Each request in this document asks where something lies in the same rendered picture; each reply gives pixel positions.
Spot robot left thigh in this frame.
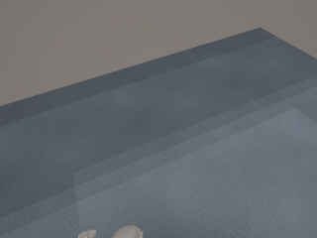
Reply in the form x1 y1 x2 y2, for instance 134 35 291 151
112 225 144 238

